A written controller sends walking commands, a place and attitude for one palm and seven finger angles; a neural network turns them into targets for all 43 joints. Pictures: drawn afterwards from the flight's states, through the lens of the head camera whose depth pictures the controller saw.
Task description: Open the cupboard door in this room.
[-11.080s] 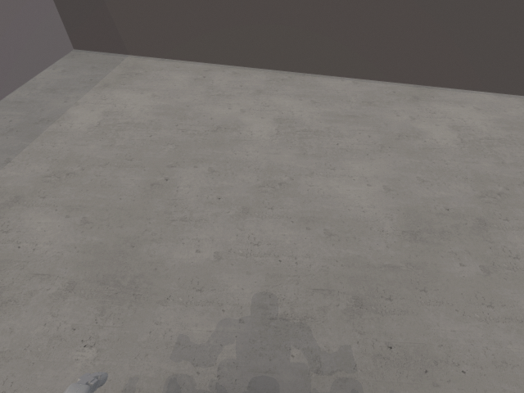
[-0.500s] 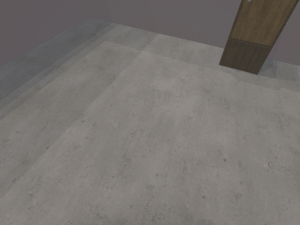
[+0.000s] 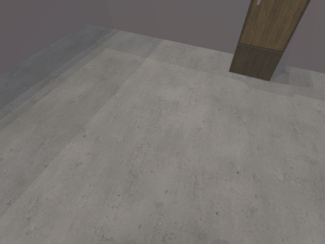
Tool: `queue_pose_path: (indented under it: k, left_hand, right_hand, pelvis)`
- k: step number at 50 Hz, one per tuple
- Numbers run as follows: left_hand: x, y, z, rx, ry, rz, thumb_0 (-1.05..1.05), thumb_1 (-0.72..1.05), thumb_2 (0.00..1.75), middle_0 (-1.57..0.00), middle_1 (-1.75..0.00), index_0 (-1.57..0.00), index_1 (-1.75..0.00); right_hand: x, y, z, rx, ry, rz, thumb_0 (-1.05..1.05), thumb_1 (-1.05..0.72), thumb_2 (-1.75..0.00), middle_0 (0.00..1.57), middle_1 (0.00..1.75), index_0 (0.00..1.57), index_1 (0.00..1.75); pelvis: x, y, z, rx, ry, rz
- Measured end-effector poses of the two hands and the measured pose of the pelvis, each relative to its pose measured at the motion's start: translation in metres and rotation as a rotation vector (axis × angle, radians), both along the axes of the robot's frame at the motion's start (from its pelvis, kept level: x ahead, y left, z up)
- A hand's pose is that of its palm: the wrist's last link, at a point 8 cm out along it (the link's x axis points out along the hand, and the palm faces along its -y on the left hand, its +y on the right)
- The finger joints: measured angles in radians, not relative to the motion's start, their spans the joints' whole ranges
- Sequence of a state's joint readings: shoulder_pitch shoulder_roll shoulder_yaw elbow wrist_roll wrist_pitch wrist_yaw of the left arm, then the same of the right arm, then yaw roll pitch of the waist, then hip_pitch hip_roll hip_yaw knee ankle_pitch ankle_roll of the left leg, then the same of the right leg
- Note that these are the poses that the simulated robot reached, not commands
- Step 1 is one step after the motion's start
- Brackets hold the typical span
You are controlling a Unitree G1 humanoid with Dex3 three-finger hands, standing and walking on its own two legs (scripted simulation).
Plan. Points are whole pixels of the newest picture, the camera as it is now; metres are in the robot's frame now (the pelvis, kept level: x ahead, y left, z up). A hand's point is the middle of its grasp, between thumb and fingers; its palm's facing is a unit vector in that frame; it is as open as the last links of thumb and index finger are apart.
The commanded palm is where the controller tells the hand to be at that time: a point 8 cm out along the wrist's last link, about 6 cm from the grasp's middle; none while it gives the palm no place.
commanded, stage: stand and wait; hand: left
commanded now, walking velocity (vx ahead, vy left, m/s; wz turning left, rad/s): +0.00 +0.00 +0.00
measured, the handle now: out of the picture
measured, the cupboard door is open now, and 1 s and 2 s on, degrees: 0 0 0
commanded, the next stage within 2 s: turn or walk to find it in 0.84 s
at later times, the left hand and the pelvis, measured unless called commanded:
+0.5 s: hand out of the picture +0.09 +0.25 -0.16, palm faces +0.00 -0.94 -0.33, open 7.4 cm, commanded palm none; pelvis +0.02 +0.00 +0.00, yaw +1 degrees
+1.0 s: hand out of the picture +0.11 +0.26 -0.15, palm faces +0.02 -0.94 -0.34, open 7.4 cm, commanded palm none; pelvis +0.03 +0.01 +0.00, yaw +2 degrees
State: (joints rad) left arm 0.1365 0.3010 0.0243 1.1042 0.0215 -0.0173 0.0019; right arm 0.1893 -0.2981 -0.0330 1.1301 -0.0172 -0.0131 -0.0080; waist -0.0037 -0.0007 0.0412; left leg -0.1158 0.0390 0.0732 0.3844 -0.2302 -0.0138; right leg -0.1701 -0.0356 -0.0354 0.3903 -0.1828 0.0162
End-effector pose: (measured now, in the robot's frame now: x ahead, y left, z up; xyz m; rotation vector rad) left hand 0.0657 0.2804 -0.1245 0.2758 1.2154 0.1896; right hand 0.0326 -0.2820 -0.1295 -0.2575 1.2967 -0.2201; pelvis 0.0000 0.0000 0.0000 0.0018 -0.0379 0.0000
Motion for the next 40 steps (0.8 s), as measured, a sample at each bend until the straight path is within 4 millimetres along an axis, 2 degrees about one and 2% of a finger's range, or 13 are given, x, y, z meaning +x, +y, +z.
queue_pose_path:
  k: [10, 21, 29, 40]
  left_hand:
    - [0.007, 0.018, 0.009, 0.038, 0.008, -0.005, 0.01, 0.91, 0.9, -0.2, -0.3, -0.2, -0.3]
    - [0.012, 0.018, 0.007, 0.028, 0.025, 0.006, 0.01, 0.91, 0.9, -0.2, -0.3, -0.2, -0.3]
    - [0.019, 0.015, 0.005, 0.016, 0.029, 0.011, 0.01, 0.91, 0.9, -0.2, -0.3, -0.2, -0.3]
    - [0.028, 0.019, 0.006, 0.023, 0.028, 0.009, 0.01, 0.91, 0.9, -0.2, -0.3, -0.2, -0.3]
  right_hand:
    - [0.04, -0.017, 0.012, -0.042, -0.056, 0.059, 0.0, -0.91, -0.9, 0.2, 0.3, 0.2, 0.29]
    - [0.075, -0.012, 0.017, -0.043, -0.088, 0.1, 0.0, -0.91, -0.9, 0.2, 0.3, 0.2, 0.3]
    - [0.085, -0.006, 0.015, -0.036, -0.085, 0.105, 0.0, -0.91, -0.9, 0.2, 0.3, 0.2, 0.3]
    - [0.083, -0.005, 0.013, -0.037, -0.063, 0.094, 0.0, -0.91, -0.9, 0.2, 0.3, 0.2, 0.3]
  pelvis:
    - [0.006, 0.001, 0.003, -0.002, 0.009, 0.008]
    - [0.02, 0.002, 0.004, -0.004, 0.013, 0.016]
    - [0.029, 0.004, 0.004, -0.005, 0.016, 0.02]
    - [0.036, 0.006, 0.004, -0.005, 0.017, 0.02]
